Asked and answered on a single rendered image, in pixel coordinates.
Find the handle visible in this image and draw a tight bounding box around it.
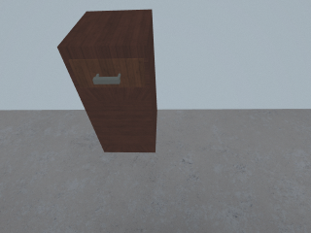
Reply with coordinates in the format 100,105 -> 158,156
92,73 -> 121,84

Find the cabinet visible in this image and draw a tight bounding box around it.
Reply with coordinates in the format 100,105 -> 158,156
57,9 -> 157,152

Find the drawer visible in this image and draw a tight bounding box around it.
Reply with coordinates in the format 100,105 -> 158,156
68,58 -> 146,87

